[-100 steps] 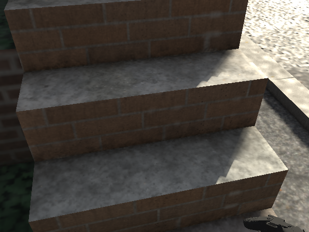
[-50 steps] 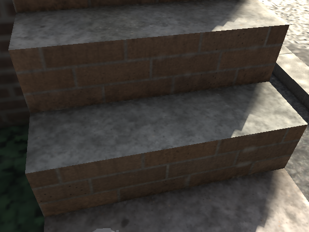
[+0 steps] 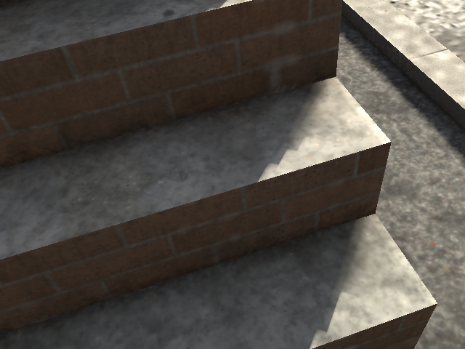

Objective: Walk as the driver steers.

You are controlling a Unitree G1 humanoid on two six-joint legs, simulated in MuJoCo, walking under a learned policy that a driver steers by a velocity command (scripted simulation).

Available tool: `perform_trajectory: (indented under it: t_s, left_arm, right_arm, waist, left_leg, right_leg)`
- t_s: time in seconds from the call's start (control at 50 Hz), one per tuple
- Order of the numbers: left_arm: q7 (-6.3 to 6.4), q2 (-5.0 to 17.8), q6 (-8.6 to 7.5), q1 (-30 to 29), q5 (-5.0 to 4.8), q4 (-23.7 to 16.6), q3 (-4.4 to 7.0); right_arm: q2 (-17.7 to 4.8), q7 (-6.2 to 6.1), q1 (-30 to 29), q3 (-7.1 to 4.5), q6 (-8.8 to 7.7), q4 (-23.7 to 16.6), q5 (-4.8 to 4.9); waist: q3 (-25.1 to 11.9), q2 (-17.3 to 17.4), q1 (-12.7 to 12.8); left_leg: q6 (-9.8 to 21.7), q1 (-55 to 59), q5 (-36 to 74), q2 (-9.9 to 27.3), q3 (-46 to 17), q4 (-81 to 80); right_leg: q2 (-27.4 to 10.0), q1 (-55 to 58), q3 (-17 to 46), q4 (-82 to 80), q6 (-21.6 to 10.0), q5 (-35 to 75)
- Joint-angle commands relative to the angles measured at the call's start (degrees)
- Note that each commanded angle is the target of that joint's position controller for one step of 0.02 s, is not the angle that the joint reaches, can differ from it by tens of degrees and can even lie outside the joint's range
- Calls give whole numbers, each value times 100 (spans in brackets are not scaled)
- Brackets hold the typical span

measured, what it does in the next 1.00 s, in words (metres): climbs: left foot, then right foot 0.22 m higher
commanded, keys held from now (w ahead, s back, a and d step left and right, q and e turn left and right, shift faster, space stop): w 1.00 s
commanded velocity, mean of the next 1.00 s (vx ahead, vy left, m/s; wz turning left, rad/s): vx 0.50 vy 0.00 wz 0.00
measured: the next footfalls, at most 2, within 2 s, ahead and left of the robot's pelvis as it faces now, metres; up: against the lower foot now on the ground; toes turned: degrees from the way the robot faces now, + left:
left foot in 0.36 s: -0.05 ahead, +0.06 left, +0.00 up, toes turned +23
right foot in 0.56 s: +0.19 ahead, -0.08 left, +0.22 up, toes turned +14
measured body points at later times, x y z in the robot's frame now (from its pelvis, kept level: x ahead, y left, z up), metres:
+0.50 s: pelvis +0.03 +0.00 +0.03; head +0.08 +0.00 +0.48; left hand +0.06 +0.26 -0.07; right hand +0.31 -0.15 -0.09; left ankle -0.09 +0.05 -0.71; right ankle +0.08 -0.13 -0.42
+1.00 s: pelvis +0.03 +0.07 +0.18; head -0.02 +0.07 +0.62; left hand +0.25 +0.29 +0.14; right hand +0.20 -0.15 +0.09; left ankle +0.04 +0.19 -0.46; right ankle +0.14 -0.10 -0.49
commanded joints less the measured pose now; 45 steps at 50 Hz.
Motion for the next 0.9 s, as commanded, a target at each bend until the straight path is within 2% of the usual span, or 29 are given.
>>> perform_trajectory:
  t_s: [0.02,0.06,0.1,0.16,0.2,0.22,0.24,0.26,0.28,0.3,0.32,0.34,0.36,0.38,0.42,0.46,0.5,0.52,0.54,0.56,0.58,0.6,0.62,0.64,0.68,0.7,0.74,0.8,0.9]
  left_arm:
    - [53,709,124,1139,78,168,127]
    - [277,206,85,1125,181,301,-58]
    - [385,-107,-27,3214,116,945,-72]
    - [642,49,-92,2741,300,695,-87]
    - [655,84,-17,1755,16,475,-110]
    - [630,279,2,1194,-108,305,-76]
    - [572,492,22,309,-147,-33,-23]
    - [565,1049,-44,833,-189,90,179]
    - [609,1142,-33,1096,-145,210,238]
    - [605,1254,0,1346,-63,-30,374]
    - [471,1068,-47,1734,-167,-214,507]
    - [298,617,-101,1893,-277,-351,555]
    - [128,101,-252,1952,-456,-402,557]
    - [75,-249,-526,1617,-556,-636,431]
    - [18,225,-594,1102,-681,-1364,368]
    - [-45,-82,-507,456,-359,-1788,42]
    - [102,36,-317,871,-199,-2073,-51]
    - [198,389,-219,1736,-7,-1777,84]
    - [361,799,-119,2221,82,-1608,252]
    - [492,1304,-60,2558,102,-1303,436]
    - [305,1346,-89,2527,393,-1150,462]
    - [261,1854,-108,2159,461,-1179,599]
    - [307,2235,-74,1396,442,-1302,673]
    - [396,1624,-128,927,488,-1359,420]
    - [439,686,-179,439,72,-1351,171]
    - [421,235,-219,457,3,-1282,60]
    - [340,-278,-191,367,53,-1168,-137]
    - [338,70,-286,315,38,-1385,-122]
    - [512,641,-265,-806,116,-2154,6]
  right_arm:
    - [1215,136,-1421,429,-145,-1152,149]
    - [1309,147,-1618,562,-68,-1655,83]
    - [950,143,-2582,562,-333,-2011,-398]
    - [1085,242,-2441,695,-145,-2426,-257]
    - [1299,329,-2220,799,52,-2473,-375]
    - [1249,356,-2172,825,93,-2376,-422]
    - [995,298,-2058,794,116,-2287,-432]
    - [756,42,-2074,681,240,-2350,-284]
    - [197,-89,-1624,392,206,-2378,-235]
    - [98,-142,-1388,288,295,-2017,-62]
    - [-160,-233,-1270,112,482,-1602,-21]
    - [82,-305,-1480,185,707,-1280,-177]
    - [292,-365,-2174,303,786,-1274,-484]
    - [331,-410,-1313,186,713,-759,-578]
    - [143,-338,-1755,34,692,-739,-466]
    - [-236,-376,-2080,-120,725,-900,-305]
    - [-802,-419,-3245,-157,803,-1246,-212]
    - [-1092,-484,-3883,-254,781,-1647,-236]
    - [-1409,-484,-2852,-361,745,-1533,-114]
    - [-1198,-440,-2524,-278,703,-1486,12]
    - [-858,-507,-2557,-190,729,-1520,91]
    - [-767,-453,-1987,-101,779,-1602,155]
    - [-532,-252,-1699,-45,702,-1418,80]
    - [-501,4,-2161,-68,468,-1699,-23]
    - [251,307,-2066,131,255,-2187,-354]
    - [491,381,-2042,223,195,-2221,-494]
    - [536,454,-1483,228,129,-2212,-408]
    - [696,352,-814,315,187,-2239,-220]
    - [377,-260,147,214,550,-2270,-33]
  waist:
    - [-91,-1865,213]
    - [315,-1662,68]
    - [-80,-1163,1052]
    - [-688,-753,363]
    - [-475,-498,-319]
    - [-400,-821,-513]
    - [-436,-1110,-772]
    - [-462,-2054,-594]
    - [-781,-1973,-926]
    - [-975,-1982,-555]
    - [-771,-1130,-29]
    - [-75,742,442]
    - [661,1837,769]
    - [470,1831,547]
    - [287,835,924]
    - [-103,235,812]
    - [-221,335,1581]
    - [-922,146,1961]
    - [-1739,704,1955]
    - [-1772,354,1954]
    - [-1259,-517,1697]
    - [-1088,-1949,1212]
    - [-1035,-3622,789]
    - [-748,-2923,499]
    - [161,-858,-86]
    - [294,-670,-116]
    - [354,-629,-296]
    - [164,-534,-468]
    - [-192,-819,-770]
  left_leg:
    - [102,-3940,-191,-483,257,4319]
    - [340,-4837,-635,-523,14,5891]
    - [496,-5007,-544,-564,445,4242]
    - [250,-3793,-1052,-388,563,2581]
    - [101,-2277,-733,-103,947,214]
    - [93,-765,-408,-276,1330,-1208]
    - [145,1172,181,-483,1444,-3105]
    - [138,1493,-690,-506,1197,-4316]
    - [465,1578,-334,-244,449,-6086]
    - [456,2223,1587,-54,492,-8343]
    - [517,2917,2793,375,346,-9811]
    - [730,3961,4630,1081,220,-10296]
    - [484,4849,8278,1216,1103,-8625]
    - [689,5245,11545,1728,1179,-7173]
    - [699,5829,8714,1407,1744,-7328]
    - [609,4689,7139,1307,2029,-7876]
    - [439,2758,6562,819,2715,-8602]
    - [391,1854,7994,516,3085,-8586]
    - [960,2419,11548,1044,2236,-8290]
    - [1074,2984,12910,1472,2001,-7543]
    - [1371,3545,13351,1665,2033,-6013]
    - [1190,2960,10680,860,1967,-4610]
    - [952,2342,3251,-581,1642,-2499]
    - [859,1906,2023,-1077,623,-393]
    - [809,582,1314,-828,448,394]
    - [837,160,1160,-682,473,299]
    - [819,-419,855,-834,678,902]
    - [698,-1020,635,-756,706,616]
    - [-47,-410,746,-311,878,-292]
  right_leg:
    - [-1738,3003,2516,-2039,-1643,3663]
    - [-1749,2879,2395,-2437,-1593,3064]
    - [-1057,5275,2687,-2089,-1491,5915]
    - [-1235,5362,2561,-2412,-1503,5850]
    - [-804,3991,1776,-2699,-1203,5565]
    - [-603,2808,1207,-2871,-1097,6991]
    - [-346,1618,649,-2873,-1081,8743]
    - [-600,1967,1082,-2588,-1225,10042]
    - [-461,3423,1254,-1438,-1058,11089]
    - [-584,3886,1733,-855,-1000,9940]
    - [-81,3366,1710,397,-671,6591]
    - [902,1022,1419,2981,-214,445]
    - [2082,-2570,1270,7157,-5,-1898]
    - [2174,-4325,1689,9078,-344,-2605]
    - [1147,-5803,666,8265,-383,-2150]
    - [868,-5111,258,7911,-203,-1559]
    - [721,-3281,212,5823,-48,-837]
    - [962,-918,-115,4743,-81,-296]
    - [1693,516,-1031,3786,-82,-2687]
    - [1524,929,-755,3411,-375,-2118]
    - [1968,41,42,2142,-853,-838]
    - [1089,-316,2420,108,-1637,-2139]
    - [404,-442,4822,-2145,-2138,-2886]
    - [381,-877,5803,-2875,-2152,-2877]
    - [536,-1780,4304,-1282,-1728,-2829]
    - [685,-1887,3593,-530,-1502,-2653]
    - [691,-1615,3033,-150,-1472,-2179]
    - [267,-911,2971,-609,-1574,-1740]
    - [-187,-1518,2499,-699,-1457,-1536]
Keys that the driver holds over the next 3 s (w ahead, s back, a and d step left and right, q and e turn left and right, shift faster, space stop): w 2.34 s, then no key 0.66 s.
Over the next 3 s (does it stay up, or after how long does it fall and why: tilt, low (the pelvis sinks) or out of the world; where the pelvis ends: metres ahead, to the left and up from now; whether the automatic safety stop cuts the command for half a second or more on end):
stays up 0.11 0.15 0.24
